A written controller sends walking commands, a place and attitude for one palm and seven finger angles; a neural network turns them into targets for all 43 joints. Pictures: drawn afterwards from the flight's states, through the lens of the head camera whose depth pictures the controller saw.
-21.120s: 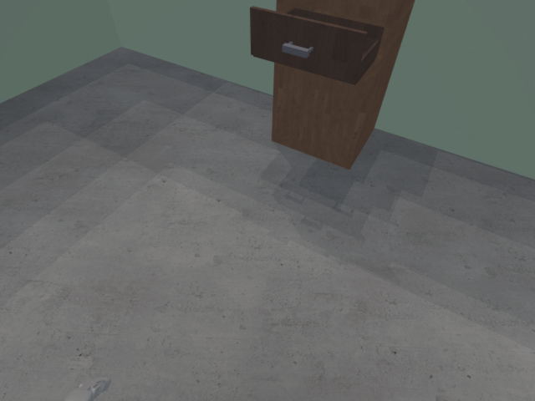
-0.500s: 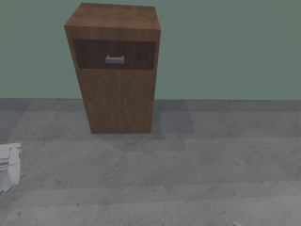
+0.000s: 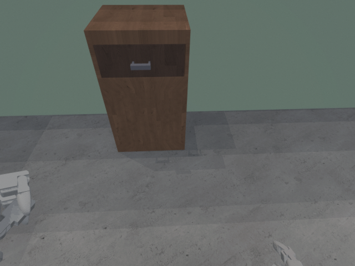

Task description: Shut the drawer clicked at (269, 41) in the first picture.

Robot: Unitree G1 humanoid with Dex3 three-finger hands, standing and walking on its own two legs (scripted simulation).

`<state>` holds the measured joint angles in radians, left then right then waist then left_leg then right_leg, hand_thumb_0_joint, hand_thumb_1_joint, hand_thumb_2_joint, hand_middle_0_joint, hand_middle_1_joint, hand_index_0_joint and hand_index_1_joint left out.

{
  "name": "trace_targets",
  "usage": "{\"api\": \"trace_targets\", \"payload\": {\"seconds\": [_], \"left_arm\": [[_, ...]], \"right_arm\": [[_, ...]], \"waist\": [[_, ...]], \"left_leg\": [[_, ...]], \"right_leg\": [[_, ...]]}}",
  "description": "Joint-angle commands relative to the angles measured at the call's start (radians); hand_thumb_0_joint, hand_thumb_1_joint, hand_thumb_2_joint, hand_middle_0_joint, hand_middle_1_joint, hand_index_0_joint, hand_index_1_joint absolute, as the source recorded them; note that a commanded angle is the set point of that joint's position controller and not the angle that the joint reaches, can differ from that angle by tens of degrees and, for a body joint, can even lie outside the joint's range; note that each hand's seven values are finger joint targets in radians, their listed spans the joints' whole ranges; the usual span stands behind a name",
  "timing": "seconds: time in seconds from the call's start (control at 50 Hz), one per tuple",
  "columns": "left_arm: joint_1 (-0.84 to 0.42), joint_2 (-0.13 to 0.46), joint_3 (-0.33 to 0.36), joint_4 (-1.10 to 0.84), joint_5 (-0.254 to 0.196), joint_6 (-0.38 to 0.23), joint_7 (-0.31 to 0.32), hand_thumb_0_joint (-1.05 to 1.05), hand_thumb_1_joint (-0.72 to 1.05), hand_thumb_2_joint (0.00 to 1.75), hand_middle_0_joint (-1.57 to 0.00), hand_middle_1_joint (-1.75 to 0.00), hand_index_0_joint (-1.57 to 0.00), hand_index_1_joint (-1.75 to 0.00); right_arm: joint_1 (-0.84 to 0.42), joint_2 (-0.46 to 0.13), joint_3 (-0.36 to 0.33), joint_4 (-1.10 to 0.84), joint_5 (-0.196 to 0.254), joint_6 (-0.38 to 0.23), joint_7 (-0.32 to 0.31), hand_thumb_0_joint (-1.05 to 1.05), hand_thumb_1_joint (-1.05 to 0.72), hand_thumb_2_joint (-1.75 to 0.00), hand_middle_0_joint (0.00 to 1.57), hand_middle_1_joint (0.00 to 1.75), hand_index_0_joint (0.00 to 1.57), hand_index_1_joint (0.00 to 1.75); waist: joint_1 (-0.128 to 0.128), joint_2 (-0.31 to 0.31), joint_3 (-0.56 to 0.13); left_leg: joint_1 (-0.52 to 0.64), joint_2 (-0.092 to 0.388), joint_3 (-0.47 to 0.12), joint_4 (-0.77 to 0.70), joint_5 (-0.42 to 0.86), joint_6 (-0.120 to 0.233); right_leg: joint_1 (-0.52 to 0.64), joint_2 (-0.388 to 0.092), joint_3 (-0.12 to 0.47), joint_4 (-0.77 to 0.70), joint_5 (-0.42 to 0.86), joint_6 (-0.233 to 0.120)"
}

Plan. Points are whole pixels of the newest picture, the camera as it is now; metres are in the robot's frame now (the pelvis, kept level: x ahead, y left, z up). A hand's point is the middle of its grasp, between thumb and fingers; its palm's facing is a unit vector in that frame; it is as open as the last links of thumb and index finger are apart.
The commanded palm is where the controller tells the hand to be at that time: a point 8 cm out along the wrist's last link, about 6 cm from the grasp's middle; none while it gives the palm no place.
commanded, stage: stop stepping back and stand still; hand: left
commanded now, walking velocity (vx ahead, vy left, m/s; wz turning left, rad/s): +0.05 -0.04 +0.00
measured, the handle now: (141, 64) +1.06 +0.26 -0.05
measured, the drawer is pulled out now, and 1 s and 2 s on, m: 0.00 0.00 0.00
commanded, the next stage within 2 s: let the arm hang, fingers relaxed in 0.26 s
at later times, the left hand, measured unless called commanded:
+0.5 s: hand (61, 235) +0.20 +0.29 -0.05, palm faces +0.19 -0.89 -0.41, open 3.1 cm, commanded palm none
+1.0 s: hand out of the picture +0.00 +0.26 -0.17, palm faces +0.04 -0.97 -0.23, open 6.0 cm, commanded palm none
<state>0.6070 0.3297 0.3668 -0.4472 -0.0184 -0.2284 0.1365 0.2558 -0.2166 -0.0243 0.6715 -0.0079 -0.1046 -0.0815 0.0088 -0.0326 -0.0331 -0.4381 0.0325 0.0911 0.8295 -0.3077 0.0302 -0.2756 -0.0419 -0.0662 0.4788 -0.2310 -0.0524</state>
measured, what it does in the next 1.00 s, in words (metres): steps on the spot: left foot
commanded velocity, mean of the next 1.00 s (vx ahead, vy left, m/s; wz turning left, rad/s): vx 0.00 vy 0.00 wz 0.00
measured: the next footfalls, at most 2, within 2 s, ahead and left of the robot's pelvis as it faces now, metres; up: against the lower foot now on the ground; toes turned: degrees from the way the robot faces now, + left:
left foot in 0.08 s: +0.07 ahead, +0.14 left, +0.00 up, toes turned +6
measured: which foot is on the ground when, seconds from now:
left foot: up 0.00-0.06, down 0.08-1.00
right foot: down 0.00-1.00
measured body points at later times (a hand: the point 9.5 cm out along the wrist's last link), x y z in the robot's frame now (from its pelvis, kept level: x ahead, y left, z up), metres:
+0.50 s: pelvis +0.02 +0.04 -0.02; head +0.03 +0.02 +0.42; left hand +0.18 +0.33 -0.02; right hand +0.16 -0.20 -0.15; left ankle +0.03 +0.14 -0.74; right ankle +0.04 -0.08 -0.74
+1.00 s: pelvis +0.02 +0.07 +0.00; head +0.04 +0.07 +0.45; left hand +0.00 +0.32 -0.16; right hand +0.04 -0.16 -0.16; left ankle +0.03 +0.14 -0.74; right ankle +0.04 -0.08 -0.74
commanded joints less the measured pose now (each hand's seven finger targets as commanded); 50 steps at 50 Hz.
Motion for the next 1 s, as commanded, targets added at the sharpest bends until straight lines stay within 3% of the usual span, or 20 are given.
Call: {"api": "trace_targets", "payload": {"seconds": [0.0,0.02,0.06,0.08,0.16,0.2,0.22,0.24,0.26,0.32,0.34,0.36,0.4,0.42,0.46,0.5,0.6,0.68,0.8,0.98], "left_arm": [[-0.123,0.19,0.05,-0.34,0.009,-0.07,0.038,0.0,0.9,0.9,-1.4,-1.6,-1.4,-1.6],[-0.119,0.193,0.055,-0.372,0.007,-0.074,0.041,0.0,0.9,0.9,-1.4,-1.6,-1.4,-1.6],[-0.094,0.201,0.089,-0.431,0.009,-0.087,0.052,0.0,0.9,0.9,-1.4,-1.6,-1.4,-1.6],[-0.111,0.229,0.114,-0.448,0.021,-0.086,0.055,0.0,0.9,0.9,-1.4,-1.6,-1.4,-1.6],[0.044,0.235,0.181,-0.349,-0.002,-0.063,0.042,0.0,0.9,0.9,-1.4,-1.6,-1.4,-1.6],[0.077,0.221,0.162,-0.308,-0.005,-0.06,0.039,0.0,0.9,0.9,-1.4,-1.6,-1.4,-1.6],[0.063,0.21,0.143,-0.29,-0.006,-0.056,0.033,0.0,0.9,0.9,-1.4,-1.6,-1.4,-1.6],[0.054,0.23,0.153,-0.276,-0.012,-0.05,0.032,0.0,0.9,0.9,-1.4,-1.6,-1.4,-1.6],[0.042,0.216,0.137,-0.265,-0.021,-0.041,0.034,0.0,0.9,0.9,-1.4,-1.6,-1.4,-1.6],[0.026,0.196,0.116,-0.262,-0.016,-0.04,0.034,0.0,0.9,0.9,-1.4,-1.6,-1.4,-1.6],[-0.164,0.056,-0.205,0.504,0.093,0.121,-0.09,0.0,0.9,0.9,-1.4,-1.6,-1.4,-1.6],[-0.147,0.027,-0.212,0.531,0.076,0.183,-0.113,0.0,0.9,0.9,-1.36,-1.56,-1.36,-1.56],[-0.163,-0.019,-0.248,0.573,0.049,0.203,-0.121,0.0,0.9,0.9,-1.28,-1.47,-1.28,-1.47],[-0.171,-0.034,-0.269,0.616,0.048,0.209,-0.123,0.0,0.9,0.9,-1.24,-1.43,-1.24,-1.43],[-0.22,-0.023,-0.286,0.727,0.051,0.218,-0.121,0.0,0.9,0.9,-1.16,-1.34,-1.16,-1.34],[-0.266,0.004,-0.285,0.844,0.05,0.223,-0.122,0.0,0.9,0.9,-1.08,-1.25,-1.08,-1.25],[-0.311,0.003,-0.319,1.146,0.035,0.233,-0.117,0.0,0.9,0.9,-0.88,-1.04,-0.88,-1.04],[-0.3,-0.013,-0.326,1.281,0.035,0.234,-0.115,0.0,0.9,0.9,-0.72,-0.86,-0.72,-0.86],[-0.313,-0.018,-0.342,1.408,0.034,0.226,-0.117,0.0,0.9,0.9,-0.48,-0.6,-0.48,-0.6],[-0.287,-0.047,-0.354,1.517,0.031,0.226,-0.106,0.0,0.9,0.9,-0.2,-0.3,-0.2,-0.3]], "right_arm": [[-0.113,-0.082,-0.017,-0.175,-0.016,-0.1,-0.033,0.0,-0.9,-0.9,0.2,0.3,0.2,0.3],[-0.101,-0.094,-0.021,-0.182,-0.015,-0.106,-0.033,0.0,-0.9,-0.9,0.2,0.3,0.2,0.3],[-0.088,-0.119,-0.024,-0.202,-0.007,-0.103,-0.023,0.0,-0.9,-0.9,0.2,0.3,0.2,0.3],[-0.091,-0.097,-0.019,-0.194,-0.013,-0.101,-0.013,0.0,-0.9,-0.9,0.2,0.3,0.2,0.3],[-0.102,-0.087,-0.029,-0.201,0.011,-0.088,0.015,0.0,-0.9,-0.9,0.2,0.3,0.2,0.3],[-0.111,-0.085,-0.021,-0.203,0.015,-0.067,0.02,0.0,-0.9,-0.9,0.2,0.3,0.2,0.3],[-0.117,-0.083,-0.024,-0.208,0.016,-0.057,0.022,0.0,-0.9,-0.9,0.2,0.3,0.2,0.3],[-0.117,-0.079,-0.032,-0.214,0.017,-0.046,0.024,0.0,-0.9,-0.9,0.2,0.3,0.2,0.3],[-0.119,-0.083,-0.029,-0.213,0.016,-0.043,0.027,0.0,-0.9,-0.9,0.2,0.3,0.2,0.3],[-0.106,-0.09,-0.029,-0.182,0.019,-0.038,0.028,0.0,-0.9,-0.9,0.2,0.3,0.2,0.3],[-0.112,-0.192,-0.055,0.04,0.005,-0.058,0.126,0.0,-0.9,-0.9,0.2,0.3,0.2,0.3],[-0.033,-0.119,-0.055,0.018,0.017,-0.008,0.118,0.0,-0.9,-0.9,0.2,0.3,0.2,0.3],[-0.003,-0.093,-0.024,0.019,0.013,0.039,0.113,0.0,-0.9,-0.9,0.2,0.3,0.2,0.3],[-0.017,-0.122,-0.026,0.005,0.0,0.043,0.109,0.0,-0.9,-0.9,0.2,0.3,0.2,0.3],[-0.095,-0.172,-0.025,-0.001,-0.02,0.058,0.095,0.0,-0.9,-0.9,0.2,0.3,0.2,0.3],[-0.076,-0.144,-0.012,0.024,-0.026,0.066,0.08,0.0,-0.9,-0.9,0.2,0.3,0.2,0.3],[-0.064,-0.107,0.008,0.141,-0.017,0.089,0.073,0.0,-0.9,-0.9,0.2,0.3,0.2,0.3],[-0.037,-0.086,-0.001,0.192,-0.015,0.103,0.068,0.0,-0.9,-0.9,0.2,0.3,0.2,0.3],[0.029,-0.082,-0.008,0.269,-0.007,0.104,0.062,0.0,-0.9,-0.9,0.2,0.3,0.2,0.3],[0.084,-0.051,0.0,0.372,-0.005,0.095,0.053,0.0,-0.9,-0.9,0.2,0.3,0.2,0.3]], "waist": [[-0.018,-0.051,0.001],[-0.024,0.025,0.007],[-0.022,0.359,0.02],[-0.028,0.333,0.038],[-0.007,0.324,0.019],[-0.007,0.173,0.015],[-0.014,0.032,0.035],[-0.024,-0.186,0.037],[-0.028,-0.198,0.048],[-0.024,-0.156,-0.006],[-0.066,-0.086,-0.008],[-0.066,-0.092,-0.068],[-0.056,-0.077,-0.057],[-0.039,-0.02,-0.072],[0.003,-0.067,-0.06],[-0.002,-0.094,-0.054],[0.002,0.171,-0.004],[-0.001,0.248,-0.003],[-0.013,0.051,0.043],[-0.015,0.029,0.075]], "left_leg": [[0.294,-0.03,0.054,-0.356,-0.048,0.022],[0.343,0.002,0.003,-0.425,-0.088,0.034],[0.36,0.266,-0.409,-0.616,-0.202,0.14],[0.282,0.309,-0.437,-0.646,-0.093,0.174],[0.094,0.198,-0.161,-0.546,-0.104,0.093],[-0.017,0.149,-0.122,-0.415,-0.089,0.055],[-0.037,0.08,-0.07,-0.302,-0.111,0.021],[-0.068,0.001,-0.034,-0.124,-0.135,-0.011],[-0.074,-0.015,-0.045,-0.029,-0.108,-0.021],[0.026,0.016,-0.081,-0.068,-0.098,-0.014],[-0.088,0.068,-0.094,-0.014,-0.065,-0.019],[0.009,0.032,-0.106,-0.117,-0.029,-0.021],[0.157,0.032,-0.109,-0.237,0.259,-0.013],[0.185,0.102,-0.212,-0.268,0.393,0.033],[0.094,0.173,-0.233,-0.314,0.386,0.079],[0.097,0.1,-0.187,-0.312,0.417,0.047],[0.134,0.084,-0.161,-0.454,0.207,0.024],[0.15,0.084,-0.162,-0.515,-0.006,0.022],[0.192,0.091,-0.166,-0.532,0.015,0.024],[0.254,0.095,-0.151,-0.543,0.126,0.027]], "right_leg": [[-0.108,-0.147,0.17,-0.207,-0.44,-0.052],[-0.128,-0.125,0.162,-0.121,-0.401,-0.032],[-0.242,0.028,0.017,0.265,-0.257,0.048],[-0.245,0.053,0.028,0.449,-0.278,0.061],[-0.004,0.015,0.0,0.22,-0.176,0.059],[0.171,0.019,0.017,0.012,-0.087,0.06],[0.165,-0.027,0.133,-0.102,-0.091,0.039],[0.119,-0.164,0.379,-0.228,-0.143,-0.017],[0.105,-0.268,0.474,-0.264,-0.019,-0.073],[0.097,-0.227,0.337,-0.207,0.007,-0.079],[0.071,-0.273,0.127,0.042,0.528,-0.088],[0.101,-0.198,0.145,0.093,0.569,-0.072],[-0.029,-0.129,0.056,0.118,0.338,-0.008],[-0.081,-0.08,0.036,0.163,0.195,0.028],[0.001,-0.031,0.046,0.155,0.05,0.043],[0.081,-0.068,0.072,0.083,0.259,0.034],[0.101,-0.043,0.082,-0.012,0.039,0.032],[0.111,-0.041,0.06,-0.078,-0.019,0.026],[0.075,-0.058,0.063,-0.128,0.006,0.024],[0.056,-0.065,0.064,-0.123,0.033,0.032]]}}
